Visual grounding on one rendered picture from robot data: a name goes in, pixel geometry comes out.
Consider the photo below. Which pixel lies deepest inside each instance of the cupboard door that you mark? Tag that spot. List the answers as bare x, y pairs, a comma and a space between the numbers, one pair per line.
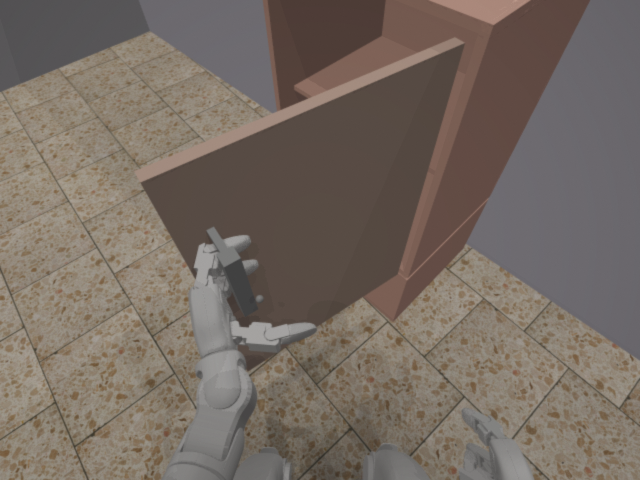
326, 189

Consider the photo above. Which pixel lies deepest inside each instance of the right robot shin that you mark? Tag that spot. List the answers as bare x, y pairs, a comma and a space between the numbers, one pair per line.
387, 446

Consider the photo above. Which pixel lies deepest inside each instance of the handle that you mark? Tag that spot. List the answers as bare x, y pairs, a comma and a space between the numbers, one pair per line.
235, 274

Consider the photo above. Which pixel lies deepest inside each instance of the right robot hand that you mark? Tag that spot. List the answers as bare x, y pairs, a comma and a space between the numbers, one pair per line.
504, 461

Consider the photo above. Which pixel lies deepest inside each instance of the left robot hand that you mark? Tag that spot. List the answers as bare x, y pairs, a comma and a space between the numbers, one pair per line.
210, 312

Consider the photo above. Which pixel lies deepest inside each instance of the robot right thigh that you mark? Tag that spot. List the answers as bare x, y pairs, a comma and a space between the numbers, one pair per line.
392, 465

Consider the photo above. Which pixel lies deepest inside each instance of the left robot forearm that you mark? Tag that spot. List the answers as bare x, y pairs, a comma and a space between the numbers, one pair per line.
213, 443

